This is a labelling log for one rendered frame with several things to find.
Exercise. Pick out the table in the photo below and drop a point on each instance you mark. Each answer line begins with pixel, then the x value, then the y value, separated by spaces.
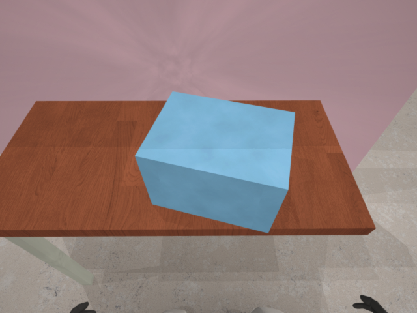
pixel 70 171

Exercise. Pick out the robot right hand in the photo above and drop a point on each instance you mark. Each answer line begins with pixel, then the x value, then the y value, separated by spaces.
pixel 370 305

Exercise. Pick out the carton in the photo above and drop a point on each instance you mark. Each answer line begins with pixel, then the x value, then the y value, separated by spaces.
pixel 219 159

